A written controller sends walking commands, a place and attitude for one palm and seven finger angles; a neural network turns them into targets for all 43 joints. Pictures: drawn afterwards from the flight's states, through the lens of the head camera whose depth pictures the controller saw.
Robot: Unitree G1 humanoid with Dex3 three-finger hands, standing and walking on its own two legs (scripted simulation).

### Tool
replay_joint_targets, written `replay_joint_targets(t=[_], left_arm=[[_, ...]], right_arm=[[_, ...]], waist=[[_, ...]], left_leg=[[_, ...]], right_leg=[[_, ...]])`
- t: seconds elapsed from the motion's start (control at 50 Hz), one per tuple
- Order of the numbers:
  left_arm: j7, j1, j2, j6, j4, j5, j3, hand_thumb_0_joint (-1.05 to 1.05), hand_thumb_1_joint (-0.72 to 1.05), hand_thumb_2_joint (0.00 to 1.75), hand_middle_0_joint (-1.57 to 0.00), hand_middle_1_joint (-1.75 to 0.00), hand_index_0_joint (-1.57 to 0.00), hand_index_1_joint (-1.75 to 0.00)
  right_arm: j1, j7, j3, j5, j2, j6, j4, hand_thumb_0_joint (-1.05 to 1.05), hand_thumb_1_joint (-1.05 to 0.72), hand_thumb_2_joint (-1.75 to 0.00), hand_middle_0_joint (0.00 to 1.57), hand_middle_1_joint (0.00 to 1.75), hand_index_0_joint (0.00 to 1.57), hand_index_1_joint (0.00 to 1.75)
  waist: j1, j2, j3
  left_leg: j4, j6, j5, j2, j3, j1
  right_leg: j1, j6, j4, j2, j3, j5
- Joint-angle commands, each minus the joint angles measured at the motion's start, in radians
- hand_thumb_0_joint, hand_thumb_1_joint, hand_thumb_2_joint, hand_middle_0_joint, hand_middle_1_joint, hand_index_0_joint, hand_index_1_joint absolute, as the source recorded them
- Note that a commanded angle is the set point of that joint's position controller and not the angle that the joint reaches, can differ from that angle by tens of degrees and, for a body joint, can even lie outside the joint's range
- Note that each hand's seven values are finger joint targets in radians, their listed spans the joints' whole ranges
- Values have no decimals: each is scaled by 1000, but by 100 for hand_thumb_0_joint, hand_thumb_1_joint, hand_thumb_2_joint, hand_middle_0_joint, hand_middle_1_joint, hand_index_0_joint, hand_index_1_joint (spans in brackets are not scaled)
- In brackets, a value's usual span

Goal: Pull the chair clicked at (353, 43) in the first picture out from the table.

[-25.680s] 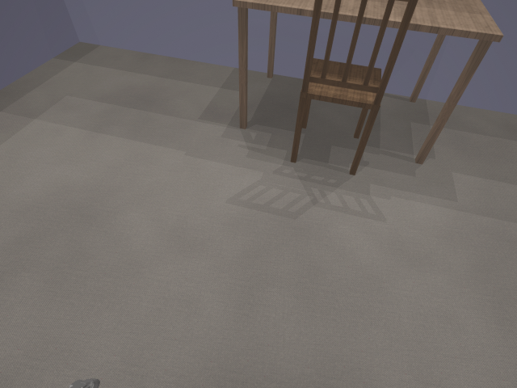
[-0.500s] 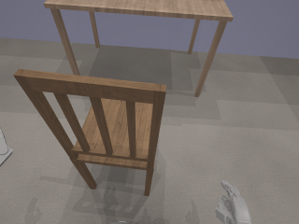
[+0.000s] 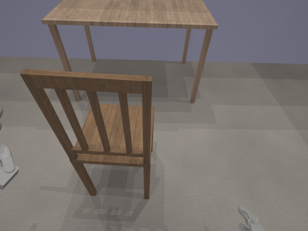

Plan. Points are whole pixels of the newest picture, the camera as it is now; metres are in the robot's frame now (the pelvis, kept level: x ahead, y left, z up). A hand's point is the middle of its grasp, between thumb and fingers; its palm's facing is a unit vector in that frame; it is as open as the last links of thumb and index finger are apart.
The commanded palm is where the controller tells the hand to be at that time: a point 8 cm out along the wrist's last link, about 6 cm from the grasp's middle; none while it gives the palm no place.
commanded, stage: stop stepping back and stand still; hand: left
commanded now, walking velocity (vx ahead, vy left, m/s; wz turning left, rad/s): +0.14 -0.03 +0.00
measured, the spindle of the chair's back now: (100, 124) +0.49 +0.21 -0.06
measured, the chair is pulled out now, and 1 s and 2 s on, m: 0.68 0.68 0.68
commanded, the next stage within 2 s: let the arm hang, fingers relaxed in 0.28 s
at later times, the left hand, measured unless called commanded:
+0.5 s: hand (53, 195) +0.21 +0.26 +0.00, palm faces +0.22 -0.89 -0.41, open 7.4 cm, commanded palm none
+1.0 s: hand out of the picture -0.07 +0.18 -0.17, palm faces +0.07 -0.97 -0.25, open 7.3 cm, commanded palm none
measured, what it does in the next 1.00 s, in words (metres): stands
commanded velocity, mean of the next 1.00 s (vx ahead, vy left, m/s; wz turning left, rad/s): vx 0.01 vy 0.00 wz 0.00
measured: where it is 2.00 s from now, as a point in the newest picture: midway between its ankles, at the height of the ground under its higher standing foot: outside the picture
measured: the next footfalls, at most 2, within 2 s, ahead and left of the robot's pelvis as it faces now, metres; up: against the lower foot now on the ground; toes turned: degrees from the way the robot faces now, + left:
none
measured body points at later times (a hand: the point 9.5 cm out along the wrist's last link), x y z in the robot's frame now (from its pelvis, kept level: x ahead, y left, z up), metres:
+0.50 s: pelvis +0.00 +0.01 -0.01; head +0.00 -0.01 +0.44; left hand +0.19 +0.30 +0.02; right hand +0.15 -0.23 -0.12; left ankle +0.03 +0.12 -0.74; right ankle +0.00 -0.13 -0.74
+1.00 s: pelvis +0.00 -0.01 +0.00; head +0.01 -0.02 +0.45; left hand -0.07 +0.23 -0.15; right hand -0.03 -0.23 -0.16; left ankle +0.03 +0.12 -0.74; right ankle +0.00 -0.13 -0.74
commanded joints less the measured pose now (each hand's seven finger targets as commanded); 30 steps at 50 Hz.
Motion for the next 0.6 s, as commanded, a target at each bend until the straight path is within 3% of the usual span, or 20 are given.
replay_joint_targets(t=[0.0,0.08,0.14,0.22,0.34,0.36,0.38,0.4,0.44,0.48,0.5,0.54,0.58], left_arm=[[17,-62,193,-82,-222,11,118,0,90,90,-20,-30,-20,-30],[22,-101,168,-77,-174,16,100,0,90,90,-20,-30,-20,-30],[23,-138,166,-70,-152,16,89,0,90,90,-20,-30,-20,-30],[19,-154,157,-62,-140,11,73,0,90,90,-20,-30,-20,-30],[19,-128,169,-70,-199,13,91,0,90,90,-20,-30,-20,-30],[-133,-180,-64,100,595,108,-316,0,90,90,-20,-30,-20,-30],[-155,-140,-129,170,630,86,-304,0,90,90,-20,-30,-20,-30],[-158,-156,-164,181,663,85,-330,0,90,90,-20,-30,-20,-30],[-158,-211,-128,176,761,84,-335,0,90,90,-20,-30,-20,-30],[-152,-266,-101,174,877,84,-339,0,90,90,-20,-30,-20,-30],[-149,-283,-88,177,935,82,-346,0,90,90,-20,-30,-20,-30],[-144,-296,-76,181,1053,76,-359,0,90,90,-20,-30,-20,-30],[-143,-288,-73,182,1170,70,-373,0,90,90,-20,-30,-20,-30]], right_arm=[[-127,-5,-28,0,-96,-76,-160,0,-90,-90,20,30,20,30],[-123,-7,-23,-10,-93,-74,-156,0,-90,-90,20,30,20,30],[-124,-10,-18,-14,-88,-72,-150,0,-90,-90,20,30,20,30],[-135,-6,-13,-14,-85,-70,-148,0,-90,-90,20,30,20,30],[-146,-3,-11,-15,-78,-72,-158,0,-90,-90,20,30,20,30],[-137,90,-64,-35,-221,-68,92,0,-90,-90,20,30,20,30],[-76,89,-45,-29,-117,1,93,0,-90,-90,20,30,20,30],[-52,84,-30,-37,-75,19,89,0,-90,-90,20,30,20,30],[-37,85,-26,-48,-97,48,80,0,-90,-90,20,30,20,30],[-29,86,-29,-53,-115,72,88,0,-90,-90,20,30,20,30],[-29,85,-29,-52,-115,81,96,0,-90,-90,20,30,20,30],[-32,83,-20,-52,-115,92,131,0,-90,-90,20,30,20,30],[-31,80,-10,-48,-104,97,172,0,-90,-90,20,30,20,30]], waist=[[24,97,-14],[19,77,-1],[15,44,22],[15,25,14],[24,102,-26],[-9,118,58],[27,103,-48],[32,18,-77],[36,-105,-99],[34,-171,-112],[36,-149,-89],[39,-23,-88],[45,89,-55]], left_leg=[[-166,50,-250,93,-99,-110],[-110,49,-308,69,-77,-100],[-76,48,-275,62,-68,-88],[-70,40,-196,64,-67,-47],[-144,42,-89,88,-88,-52],[4,51,211,87,-143,-159],[-1,39,314,83,-110,-97],[13,44,326,93,-124,-65],[22,58,278,85,-146,-78],[33,53,310,62,-134,-47],[24,51,309,55,-123,-29],[-12,48,323,60,-127,-14],[-48,47,260,64,-128,-13]], right_leg=[[46,-24,-107,-35,61,-90],[-30,-46,-147,-39,100,-227],[-71,-55,-168,-51,118,-239],[-78,-50,-176,-59,118,-182],[47,-34,-111,-36,74,17],[-96,-36,85,-45,17,186],[-49,-22,51,-44,29,174],[-49,-26,40,-41,21,139],[1,-45,38,-53,41,133],[30,-71,41,-74,60,201],[23,-81,37,-76,64,206],[44,-71,33,-67,64,180],[43,-60,3,-55,64,101]])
